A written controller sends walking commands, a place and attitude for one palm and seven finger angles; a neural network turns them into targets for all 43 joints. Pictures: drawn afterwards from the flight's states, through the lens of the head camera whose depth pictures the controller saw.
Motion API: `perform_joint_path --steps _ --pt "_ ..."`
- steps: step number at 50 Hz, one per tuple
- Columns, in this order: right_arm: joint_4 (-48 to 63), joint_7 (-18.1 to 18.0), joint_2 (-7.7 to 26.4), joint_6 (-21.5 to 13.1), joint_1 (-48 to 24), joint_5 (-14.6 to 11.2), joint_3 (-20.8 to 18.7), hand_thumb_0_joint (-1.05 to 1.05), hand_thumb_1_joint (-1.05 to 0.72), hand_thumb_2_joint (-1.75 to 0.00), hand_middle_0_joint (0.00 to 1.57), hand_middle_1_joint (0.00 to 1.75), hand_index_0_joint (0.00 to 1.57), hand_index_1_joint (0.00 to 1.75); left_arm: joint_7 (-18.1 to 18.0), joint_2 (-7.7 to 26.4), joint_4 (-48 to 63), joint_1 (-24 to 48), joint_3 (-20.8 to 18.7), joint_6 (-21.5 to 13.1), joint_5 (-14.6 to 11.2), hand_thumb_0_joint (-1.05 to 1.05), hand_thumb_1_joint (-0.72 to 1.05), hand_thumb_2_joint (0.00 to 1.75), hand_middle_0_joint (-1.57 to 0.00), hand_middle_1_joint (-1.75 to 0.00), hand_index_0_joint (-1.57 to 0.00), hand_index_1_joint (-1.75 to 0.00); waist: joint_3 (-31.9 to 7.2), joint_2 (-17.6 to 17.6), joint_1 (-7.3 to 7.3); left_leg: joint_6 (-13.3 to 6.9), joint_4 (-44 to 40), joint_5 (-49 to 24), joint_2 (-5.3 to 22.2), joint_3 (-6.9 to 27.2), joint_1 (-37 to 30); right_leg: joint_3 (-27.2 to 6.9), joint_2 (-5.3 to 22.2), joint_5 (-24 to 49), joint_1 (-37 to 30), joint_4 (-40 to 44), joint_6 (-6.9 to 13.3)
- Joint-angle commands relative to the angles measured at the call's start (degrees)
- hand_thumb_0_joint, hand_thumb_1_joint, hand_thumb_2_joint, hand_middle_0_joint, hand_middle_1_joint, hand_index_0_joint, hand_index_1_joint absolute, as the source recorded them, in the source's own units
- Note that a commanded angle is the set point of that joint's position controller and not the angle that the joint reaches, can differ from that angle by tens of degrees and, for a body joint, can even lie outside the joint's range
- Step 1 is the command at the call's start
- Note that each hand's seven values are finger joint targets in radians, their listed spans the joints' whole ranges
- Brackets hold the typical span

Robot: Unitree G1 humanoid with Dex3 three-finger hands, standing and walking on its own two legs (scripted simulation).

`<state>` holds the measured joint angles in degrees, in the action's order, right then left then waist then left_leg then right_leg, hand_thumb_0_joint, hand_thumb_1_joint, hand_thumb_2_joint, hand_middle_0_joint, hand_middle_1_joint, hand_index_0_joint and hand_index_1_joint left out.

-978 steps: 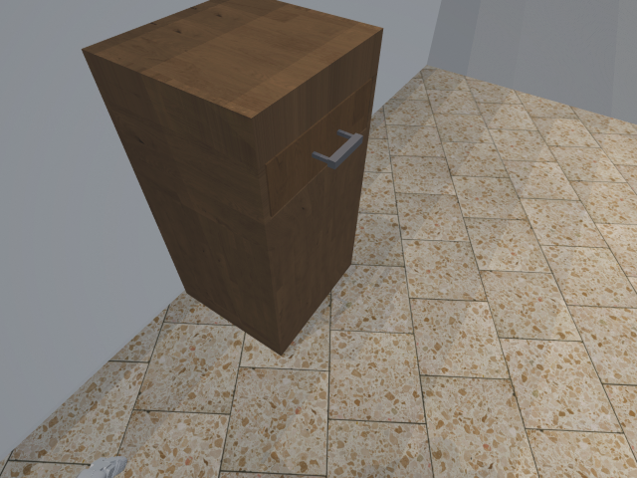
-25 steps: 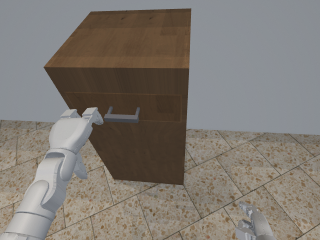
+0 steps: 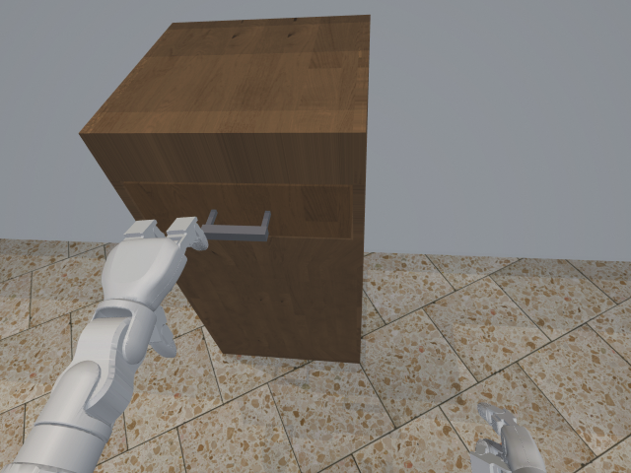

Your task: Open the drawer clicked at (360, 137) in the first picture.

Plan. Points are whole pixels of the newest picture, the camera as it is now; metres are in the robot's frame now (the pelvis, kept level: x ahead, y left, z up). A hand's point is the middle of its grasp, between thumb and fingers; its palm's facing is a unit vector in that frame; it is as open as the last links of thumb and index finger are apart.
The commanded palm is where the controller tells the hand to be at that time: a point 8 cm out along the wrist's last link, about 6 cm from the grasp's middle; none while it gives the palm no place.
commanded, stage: move the hooked fingers above the handle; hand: left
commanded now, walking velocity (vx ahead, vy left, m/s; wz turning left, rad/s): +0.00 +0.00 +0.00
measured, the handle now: (237, 224) +0.53 +0.23 -0.05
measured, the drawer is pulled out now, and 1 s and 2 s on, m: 0.00 0.00 0.00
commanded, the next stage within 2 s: none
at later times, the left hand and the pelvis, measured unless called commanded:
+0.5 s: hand (197, 255) +0.39 +0.23 +0.04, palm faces -0.04 -0.05 -1.00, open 13.8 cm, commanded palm +0.37 +0.24 +0.10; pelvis +0.00 +0.00 -0.01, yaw -1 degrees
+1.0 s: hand (218, 234) +0.44 +0.22 +0.02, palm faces -0.05 -0.03 -1.00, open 13.8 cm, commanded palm +0.43 +0.23 +0.08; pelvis +0.00 +0.01 -0.02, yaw -1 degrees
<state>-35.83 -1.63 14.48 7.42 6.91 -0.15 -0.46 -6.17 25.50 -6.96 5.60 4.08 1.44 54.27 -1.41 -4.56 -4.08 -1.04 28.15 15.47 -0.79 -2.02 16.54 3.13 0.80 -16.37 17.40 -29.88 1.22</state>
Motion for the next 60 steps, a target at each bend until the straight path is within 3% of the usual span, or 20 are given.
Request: perform_joint_path --steps 1,6,10,14,16,21,23,26,29,32,34,38,41,44,46,50,53,55,57,60 --pt "7.09 -0.93 6.09 -2.28 -4.54 -0.34 -2.1 0.0 -0.9 -0.9 0.2 0.3 0.2 0.3 -2.43 12.72 6.25 19.71 -7.79 -1.39 0.6 0.0 -0.5 0.3 -0.3 -1.2 -0.3 -1.2 -12.93 5.9 0.86 -1.1 -1.19 -14.63 -1.72 0.83 -2.44 -2.81 -1.16 16.05 -6.1 2.87 0.58" --pt "6.16 -1.54 6.0 -2.85 -2.3 -0.33 -2.6 0.0 -0.9 -0.9 0.2 0.3 0.2 0.3 -3.37 12.79 1.17 28.44 -6.52 -3.42 1.59 0.0 -0.5 0.3 -0.3 -1.2 -0.3 -1.2 -15.74 2.88 1.81 -1.13 0.15 -13.23 -1.98 0.97 -2.42 -2.72 -1.24 13.72 -3.97 1.96 0.77" --pt "5.8 -1.46 6.11 -3.0 -0.29 -0.41 -3.15 0.0 -0.9 -0.9 0.2 0.3 0.2 0.3 -3.99 10.78 -2.4 32.62 -4.27 -4.25 1.67 0.0 -0.5 0.3 -0.3 -1.2 -0.3 -1.2 -17.57 3.32 2.59 -1.16 1.37 -13.84 -1.98 1.27 -2.05 -2.42 -1.38 14.25 -2.64 0.91 0.8" --pt "5.31 -1.42 6.61 -2.58 1.6 -0.61 -3.43 0.0 -0.9 -0.9 0.2 0.3 0.2 0.3 -4.57 12.03 -8.63 36.86 -4.88 -4.06 2.43 0.0 -0.5 0.3 -0.3 -1.2 -0.3 -1.2 -17.67 4.32 2.8 -1.15 1.84 -13.08 -1.91 1.29 0.24 -2.32 -1.5 13.5 -1.59 0.05 0.92" --pt "5.55 -1.4 6.72 -2.35 2.42 -0.47 -3.72 0.0 -0.9 -0.9 0.2 0.3 0.2 0.3 -5.08 13.53 -10.16 35.29 -6.7 -4.12 2.68 0.0 -0.5 0.3 -0.3 -1.2 -0.3 -1.2 -20.78 4.18 1.82 -1.29 2.47 -15.45 -2.04 1.02 0.65 -2.75 -1.47 16.59 -3.85 -0.86 1.03" --pt "5.41 -1.21 7.21 -1.97 4.2 -0.8 -4.22 0.0 -0.9 -0.9 0.2 0.3 0.2 0.3 -5.72 13.35 -14.4 35.98 -6.96 -4.2 2.67 0.0 -0.5 0.3 -0.3 -1.2 -0.3 -1.2 -19.55 5.48 2.49 -1.4 2.66 -15.33 -1.75 0.68 2.89 -2.66 -1.61 17.15 -3.02 -1.2 0.94" --pt "5.2 -1.35 7.52 -1.86 5.2 -0.74 -4.47 0.0 -0.9 -0.9 0.2 0.3 0.2 0.3 -6.18 15.58 -15.29 37.7 -8.67 -4.61 3.27 0.0 -0.5 0.3 -0.3 -1.2 -0.3 -1.2 -20.4 5.66 2.61 -1.49 3.01 -15.75 -1.65 0.6 3.31 -2.75 -1.74 17.4 -3.04 -1.48 0.92" --pt "4.63 -1.3 7.51 -1.98 6.67 -0.64 -5.11 0.0 -0.9 -0.9 0.2 0.3 0.2 0.3 -6.93 14.76 -15.29 39.01 -8.01 -5.49 3.4 0.0 -0.5 0.3 -0.3 -1.2 -0.3 -1.2 -22.7 4.2 3.09 -1.54 3.69 -17.19 -1.56 0.39 2.21 -2.95 -1.77 18.92 -2.79 -1.99 0.96" --pt "3.97 -1.31 7.74 -2.05 7.88 -0.68 -5.29 0.0 -0.9 -0.9 0.2 0.3 0.2 0.3 -7.57 14.38 -17.73 40.26 -7.78 -6.14 3.29 0.0 -0.5 0.3 -0.3 -1.2 -0.3 -1.2 -21.59 4.72 3.72 -1.66 3.77 -16.08 -1.51 0.47 3.29 -2.87 -1.91 17.67 -1.59 -1.9 0.91" --pt "3.03 -1.22 7.81 -2.02 9.0 -0.67 -5.52 0.0 -0.9 -0.9 0.2 0.3 0.2 0.3 -8.26 12.49 -19.85 45.56 -5.42 -6.38 4.01 0.0 -0.5 0.3 -0.3 -1.2 -0.3 -1.2 -20.96 3.56 5.51 -1.61 4.54 -16.53 -1.36 0.81 2.43 -2.29 -2.18 16.52 1.72 -2.13 1.05" --pt "2.36 -1.21 8.0 -2.06 10.3 -0.44 -5.83 0.0 -0.9 -0.9 0.2 0.3 0.2 0.3 -9.1 14.26 -20.78 48.18 -6.37 -6.91 4.73 0.0 -0.5 0.3 -0.3 -1.2 -0.3 -1.2 -23.66 2.91 5.49 -1.63 5.11 -16.84 -1.25 0.97 1.49 -2.56 -2.29 16.21 2.08 -2.69 1.09" --pt "1.73 -0.93 8.12 -1.92 11.58 -0.33 -5.91 0.0 -0.9 -0.9 0.2 0.3 0.2 0.3 -10.06 14.37 -25.03 49.69 -6.74 -6.98 4.9 0.0 -0.5 0.3 -0.3 -1.2 -0.3 -1.2 -23.82 3.14 5.75 -1.58 5.81 -17.87 -1.19 1.19 2.22 -2.29 -2.47 16.93 3.12 -3.33 1.17" --pt "1.52 -0.56 8.07 -1.73 12.14 -0.34 -5.85 0.0 -0.9 -0.9 0.2 0.3 0.2 0.3 -10.59 12.08 -27.94 51.97 -4.57 -6.26 5.53 0.0 -0.5 0.3 -0.3 -1.2 -0.3 -1.2 -22.98 3.19 6.44 -1.36 6.08 -18.15 -0.96 1.35 2.62 -1.77 -2.66 16.46 5.19 -3.79 1.28" --pt "1.76 -0.32 8.14 -1.43 13.0 0.07 -6.0 0.0 -0.9 -0.9 0.2 0.3 0.2 0.3 -11.29 14.54 -29.42 52.06 -6.87 -5.81 6.3 0.0 -0.5 0.3 -0.3 -1.2 -0.3 -1.2 -26.84 2.55 5.48 -1.34 6.87 -20.87 -0.99 1.14 2.42 -2.03 -2.69 18.65 3.5 -4.76 1.31" --pt "1.63 -0.05 7.97 -1.31 13.26 0.07 -6.06 0.0 -0.9 -0.9 0.2 0.3 0.2 0.3 -11.33 11.13 -30.71 52.98 -4.31 -5.37 6.21 0.0 -0.5 0.3 -0.3 -1.2 -0.3 -1.2 -25.8 3.25 6.4 -1.23 7.19 -21.91 -0.67 1.23 2.29 -1.69 -2.8 18.97 4.99 -4.88 1.22" --pt "1.54 -0.21 8.5 -0.96 14.1 0.1 -5.66 0.0 -0.9 -0.9 0.2 0.3 0.2 0.3 -11.54 14.39 -34.42 55.33 -6.01 -4.55 6.79 0.0 -0.5 0.3 -0.3 -1.2 -0.3 -1.2 -24.29 4.57 6.97 -1.47 7.12 -19.22 -0.86 0.98 5.43 -1.89 -2.79 18.39 4.87 -4.77 1.07" --pt "1.33 -0.43 8.46 -1.0 15.24 0.42 -5.85 0.0 -0.9 -0.9 0.2 0.3 0.2 0.3 -11.93 15.54 -33.74 58.11 -6.61 -5.28 7.0 0.0 -0.5 0.3 -0.3 -1.2 -0.3 -1.2 -27.79 3.05 7.42 -1.62 8.04 -20.09 -0.91 0.92 4.62 -2.38 -2.72 19.39 4.35 -5.2 0.98" --pt "0.98 -0.58 8.44 -0.95 15.54 0.4 -5.82 0.0 -0.9 -0.9 0.2 0.3 0.2 0.3 -11.95 15.1 -35.75 57.99 -6.2 -5.46 7.06 0.0 -0.5 0.3 -0.3 -1.2 -0.3 -1.2 -26.21 3.64 8.06 -1.62 8.41 -19.33 -0.89 0.85 5.85 -2.38 -2.8 19.12 5.46 -5.24 0.88" --pt "0.75 -0.53 8.43 -1.04 16.08 0.62 -5.99 0.0 -0.9 -0.9 0.2 0.3 0.2 0.3 -12.1 15.07 -35.16 59.6 -6.28 -6.13 7.08 0.0 -0.5 0.3 -0.3 -1.2 -0.3 -1.2 -27.94 2.27 8.16 -1.48 8.92 -21.48 -0.8 1.16 4.89 -2.28 -2.9 19.88 5.8 -5.77 1.04" --pt "-0.21 -0.11 8.45 -1.07 17.44 0.81 -6.45 0.0 -0.9 -0.9 0.2 0.3 0.2 0.3 -12.46 11.94 -36.7 60.23 -4.03 -6.37 7.05 0.0 -0.5 0.3 -0.3 -1.2 -0.3 -1.2 -27.9 1.4 9.28 -1.28 9.85 -22.65 -0.31 1.42 3.21 -1.93 -3.2 19.04 8.96 -5.95 0.94"
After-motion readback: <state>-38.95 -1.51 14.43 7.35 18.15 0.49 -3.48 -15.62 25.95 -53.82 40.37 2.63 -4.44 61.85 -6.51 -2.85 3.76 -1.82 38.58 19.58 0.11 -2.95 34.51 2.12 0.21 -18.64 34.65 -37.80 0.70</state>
